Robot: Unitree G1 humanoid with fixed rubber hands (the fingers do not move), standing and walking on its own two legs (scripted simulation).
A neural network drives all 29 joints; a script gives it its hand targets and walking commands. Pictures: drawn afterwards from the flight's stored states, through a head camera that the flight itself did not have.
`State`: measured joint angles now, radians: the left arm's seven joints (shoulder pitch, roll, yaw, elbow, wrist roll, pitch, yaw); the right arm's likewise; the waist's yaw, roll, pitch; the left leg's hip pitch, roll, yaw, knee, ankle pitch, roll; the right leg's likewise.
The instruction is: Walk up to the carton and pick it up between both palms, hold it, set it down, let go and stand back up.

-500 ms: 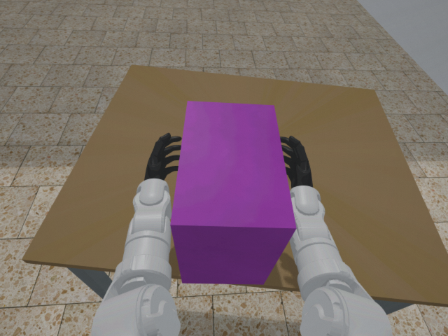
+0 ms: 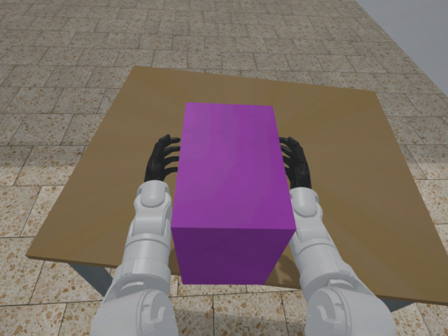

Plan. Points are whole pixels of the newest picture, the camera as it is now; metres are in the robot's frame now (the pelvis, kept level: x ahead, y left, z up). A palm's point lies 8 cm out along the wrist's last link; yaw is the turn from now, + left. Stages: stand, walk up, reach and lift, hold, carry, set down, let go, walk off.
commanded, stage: reach and lift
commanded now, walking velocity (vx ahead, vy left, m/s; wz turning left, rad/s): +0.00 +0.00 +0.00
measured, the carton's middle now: (226, 197) +0.39 +0.04 +0.02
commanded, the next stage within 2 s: none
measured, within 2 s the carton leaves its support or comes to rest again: leaves its support in 0.18 s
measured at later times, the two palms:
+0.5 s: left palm (153, 166) +0.38 +0.16 +0.11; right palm (308, 169) +0.38 -0.09 +0.13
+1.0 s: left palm (151, 155) +0.37 +0.16 +0.14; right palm (317, 157) +0.38 -0.10 +0.16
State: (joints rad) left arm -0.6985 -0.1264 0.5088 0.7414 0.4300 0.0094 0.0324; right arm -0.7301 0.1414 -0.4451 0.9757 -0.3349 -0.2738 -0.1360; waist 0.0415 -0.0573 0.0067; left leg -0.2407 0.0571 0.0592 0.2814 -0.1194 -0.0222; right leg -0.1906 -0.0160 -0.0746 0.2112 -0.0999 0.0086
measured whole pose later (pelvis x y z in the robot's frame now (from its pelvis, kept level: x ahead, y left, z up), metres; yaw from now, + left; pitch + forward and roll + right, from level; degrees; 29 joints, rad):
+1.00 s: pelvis -0.01 +0.01 +0.00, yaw +2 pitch -5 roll -1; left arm -0.68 -0.09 0.33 0.42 0.36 0.46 0.08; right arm -0.78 0.03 -0.09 0.83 0.09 0.06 -0.18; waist -0.06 -0.08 0.03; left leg -0.08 0.04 0.04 0.32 -0.15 -0.01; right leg -0.01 -0.03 -0.09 0.24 -0.13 0.02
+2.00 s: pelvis -0.01 +0.00 +0.00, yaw +2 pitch -8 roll -1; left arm -0.72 -0.06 0.34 0.27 0.34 0.71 0.03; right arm -0.87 -0.02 0.02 0.70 0.26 0.30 -0.25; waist -0.12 -0.07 0.01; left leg -0.04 0.03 0.01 0.34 -0.17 -0.01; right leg 0.03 -0.02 -0.08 0.26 -0.15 0.02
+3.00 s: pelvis -0.01 +0.00 +0.00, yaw +2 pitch -7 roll -1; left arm -0.81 -0.03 0.37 0.28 0.31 0.81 0.01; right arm -0.98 -0.05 0.02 0.72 0.30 0.44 -0.28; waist -0.10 -0.05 -0.05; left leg -0.06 0.03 -0.01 0.34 -0.16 -0.02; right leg 0.00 -0.01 -0.05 0.28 -0.16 0.02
